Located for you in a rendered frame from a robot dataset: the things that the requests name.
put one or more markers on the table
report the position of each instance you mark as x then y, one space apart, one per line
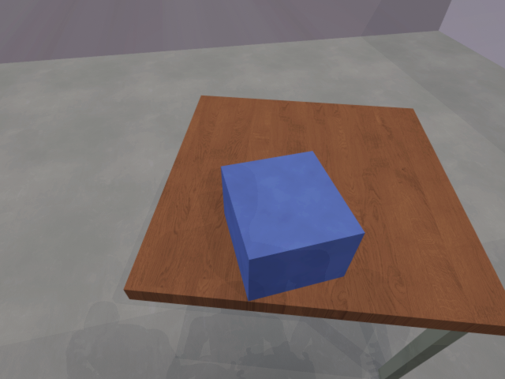
420 262

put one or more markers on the carton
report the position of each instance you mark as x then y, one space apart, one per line
289 225

